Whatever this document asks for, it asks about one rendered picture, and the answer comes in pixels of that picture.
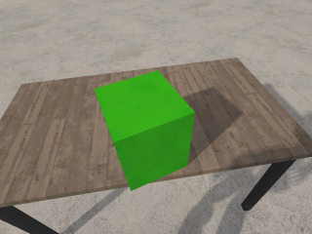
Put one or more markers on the carton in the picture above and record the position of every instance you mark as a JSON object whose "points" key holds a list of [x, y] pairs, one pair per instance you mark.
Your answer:
{"points": [[150, 125]]}

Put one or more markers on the table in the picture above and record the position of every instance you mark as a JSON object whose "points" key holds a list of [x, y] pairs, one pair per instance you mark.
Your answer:
{"points": [[55, 143]]}

